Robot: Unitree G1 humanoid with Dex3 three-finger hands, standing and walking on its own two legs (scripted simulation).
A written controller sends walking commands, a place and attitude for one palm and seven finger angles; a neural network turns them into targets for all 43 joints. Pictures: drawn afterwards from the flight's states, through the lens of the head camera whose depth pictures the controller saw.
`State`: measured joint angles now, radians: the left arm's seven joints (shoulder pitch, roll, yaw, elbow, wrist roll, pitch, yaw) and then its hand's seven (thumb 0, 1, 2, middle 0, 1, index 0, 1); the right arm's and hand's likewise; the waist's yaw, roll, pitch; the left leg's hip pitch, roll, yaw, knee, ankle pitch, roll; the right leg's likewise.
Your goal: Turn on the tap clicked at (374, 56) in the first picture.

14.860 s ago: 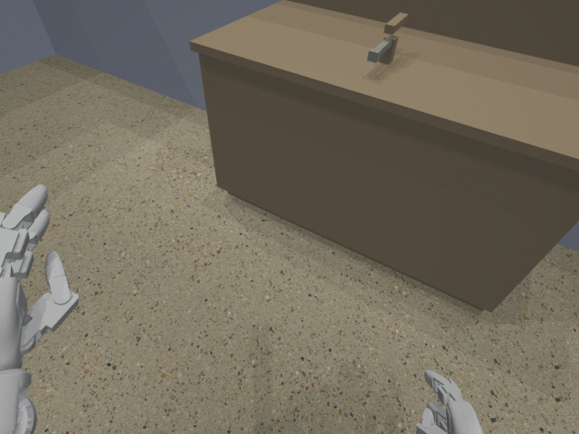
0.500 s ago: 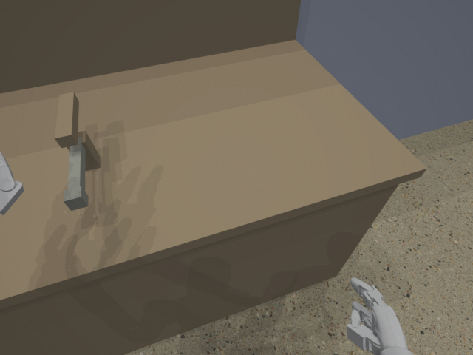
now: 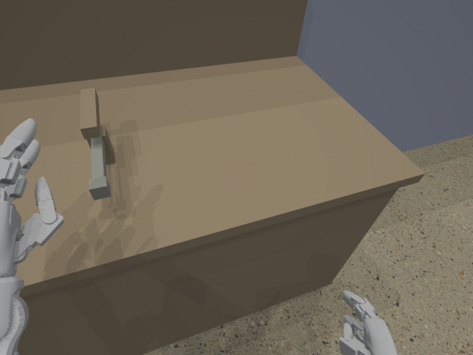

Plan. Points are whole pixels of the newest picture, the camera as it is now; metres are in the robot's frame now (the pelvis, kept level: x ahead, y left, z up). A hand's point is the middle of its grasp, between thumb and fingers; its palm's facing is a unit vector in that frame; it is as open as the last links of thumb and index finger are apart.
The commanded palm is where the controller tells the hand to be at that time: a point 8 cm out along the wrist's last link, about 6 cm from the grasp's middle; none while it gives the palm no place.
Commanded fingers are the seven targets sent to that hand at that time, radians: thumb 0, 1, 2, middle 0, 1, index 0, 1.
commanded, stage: come to a stop and stand still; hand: left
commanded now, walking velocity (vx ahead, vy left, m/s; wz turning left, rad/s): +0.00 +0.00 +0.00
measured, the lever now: (100, 188) +0.35 +0.27 +0.09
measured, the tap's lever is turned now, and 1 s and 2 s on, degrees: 0 0 0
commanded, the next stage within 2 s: look again from close up in 1.14 s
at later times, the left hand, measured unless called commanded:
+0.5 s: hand (66, 199) +0.26 +0.26 +0.17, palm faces +0.39 -0.83 -0.39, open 7.4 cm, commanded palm +0.20 +0.29 +0.19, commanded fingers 0.00 0.90 0.90 -0.20 -0.30 -0.20 -0.30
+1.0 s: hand (91, 202) +0.26 +0.22 +0.17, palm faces +0.39 -0.85 -0.36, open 7.4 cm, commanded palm +0.20 +0.26 +0.19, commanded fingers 0.00 0.90 0.90 -0.20 -0.30 -0.20 -0.30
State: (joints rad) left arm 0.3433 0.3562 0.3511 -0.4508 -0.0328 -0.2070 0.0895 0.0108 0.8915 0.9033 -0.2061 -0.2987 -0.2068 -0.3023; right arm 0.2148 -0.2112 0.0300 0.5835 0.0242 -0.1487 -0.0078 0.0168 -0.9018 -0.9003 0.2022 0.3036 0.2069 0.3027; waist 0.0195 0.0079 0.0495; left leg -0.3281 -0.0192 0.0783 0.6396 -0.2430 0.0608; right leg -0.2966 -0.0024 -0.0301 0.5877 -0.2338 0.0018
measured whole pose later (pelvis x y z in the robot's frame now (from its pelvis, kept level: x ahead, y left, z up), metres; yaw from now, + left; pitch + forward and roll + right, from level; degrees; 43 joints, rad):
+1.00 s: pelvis +0.05 -0.02 +0.02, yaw +1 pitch +0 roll -1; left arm 0.43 0.34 0.32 -0.43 -0.06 -0.14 0.10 0.01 0.89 0.90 -0.21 -0.30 -0.21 -0.30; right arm 0.20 -0.21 0.03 0.57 0.02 -0.07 -0.04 0.02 -0.90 -0.90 0.20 0.30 0.21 0.30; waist 0.02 0.01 0.02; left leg -0.24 -0.02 0.04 0.46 -0.22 0.05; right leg -0.14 0.07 -0.07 0.38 -0.24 -0.06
